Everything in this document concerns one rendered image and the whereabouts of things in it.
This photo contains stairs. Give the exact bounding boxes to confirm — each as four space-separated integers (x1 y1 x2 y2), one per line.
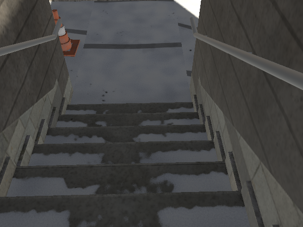
0 102 250 227

